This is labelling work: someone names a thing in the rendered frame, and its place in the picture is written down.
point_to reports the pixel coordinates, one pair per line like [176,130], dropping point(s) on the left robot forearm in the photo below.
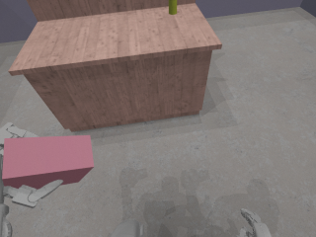
[5,226]

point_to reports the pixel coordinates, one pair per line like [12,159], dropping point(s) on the table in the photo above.
[101,63]

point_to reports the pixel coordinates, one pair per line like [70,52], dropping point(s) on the left robot thigh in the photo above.
[129,228]

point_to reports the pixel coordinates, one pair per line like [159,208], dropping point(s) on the robot left hand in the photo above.
[24,195]

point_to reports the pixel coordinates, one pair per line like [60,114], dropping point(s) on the sponge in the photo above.
[38,161]

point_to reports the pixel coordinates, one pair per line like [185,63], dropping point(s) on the robot right hand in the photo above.
[259,229]

